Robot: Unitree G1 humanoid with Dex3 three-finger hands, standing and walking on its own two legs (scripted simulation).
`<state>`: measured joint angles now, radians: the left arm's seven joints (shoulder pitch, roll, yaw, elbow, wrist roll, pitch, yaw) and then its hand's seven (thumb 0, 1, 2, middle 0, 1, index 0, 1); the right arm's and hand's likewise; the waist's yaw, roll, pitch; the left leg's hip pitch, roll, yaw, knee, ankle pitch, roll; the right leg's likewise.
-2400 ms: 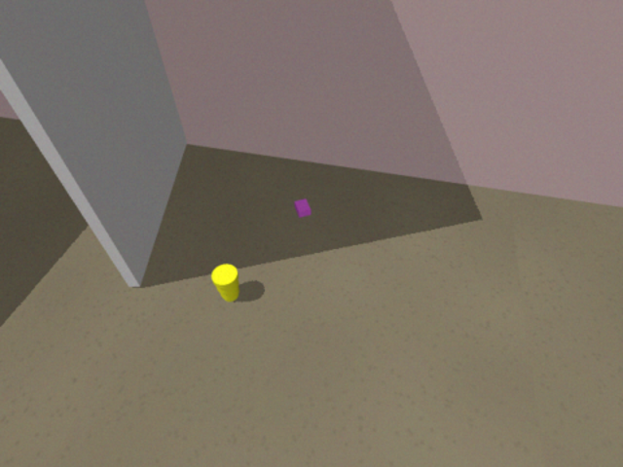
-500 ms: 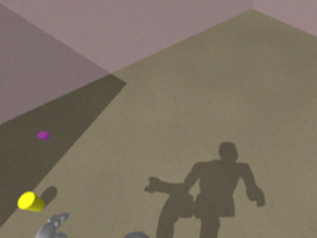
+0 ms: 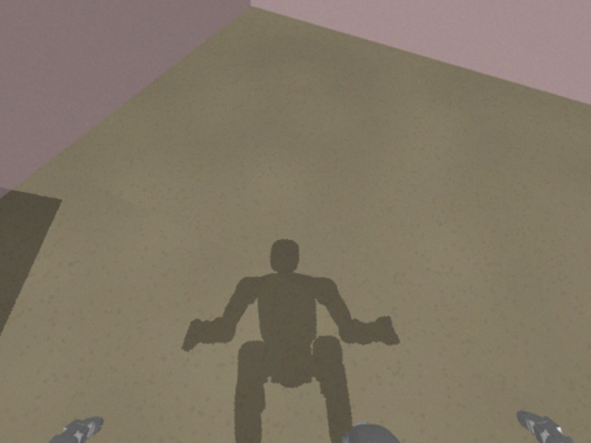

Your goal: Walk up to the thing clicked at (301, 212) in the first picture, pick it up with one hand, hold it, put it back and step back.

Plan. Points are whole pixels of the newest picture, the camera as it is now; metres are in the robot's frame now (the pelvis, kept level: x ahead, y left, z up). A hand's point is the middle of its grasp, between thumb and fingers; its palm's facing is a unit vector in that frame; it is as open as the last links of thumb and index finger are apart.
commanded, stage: walk up
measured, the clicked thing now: out of the picture +0.30 +1.22 -0.75
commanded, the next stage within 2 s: none
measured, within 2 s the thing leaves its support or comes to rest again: neither
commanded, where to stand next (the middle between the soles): +0.09 -0.03 m, yaw -46 degrees
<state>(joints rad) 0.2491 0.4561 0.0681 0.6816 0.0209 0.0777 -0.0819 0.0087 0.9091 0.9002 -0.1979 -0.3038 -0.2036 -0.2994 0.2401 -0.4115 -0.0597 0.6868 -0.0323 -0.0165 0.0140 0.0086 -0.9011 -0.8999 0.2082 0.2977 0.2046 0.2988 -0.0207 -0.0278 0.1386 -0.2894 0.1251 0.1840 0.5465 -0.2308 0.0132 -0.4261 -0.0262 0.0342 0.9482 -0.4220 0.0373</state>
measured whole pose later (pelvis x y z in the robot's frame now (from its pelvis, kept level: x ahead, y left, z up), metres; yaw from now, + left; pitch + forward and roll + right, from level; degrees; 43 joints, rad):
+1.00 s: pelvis +0.00 -0.01 -0.03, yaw -38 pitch -2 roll +0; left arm 0.27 0.38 0.03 0.77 0.02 -0.02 0.00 0.01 0.90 0.90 -0.20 -0.30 -0.21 -0.30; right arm 0.25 -0.43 -0.04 0.79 -0.01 0.02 0.01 0.01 -0.91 -0.90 0.20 0.30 0.20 0.30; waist -0.01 0.05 0.12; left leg -0.46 0.07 0.01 1.00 -0.48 0.02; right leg -0.38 0.07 0.09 0.76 -0.34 -0.02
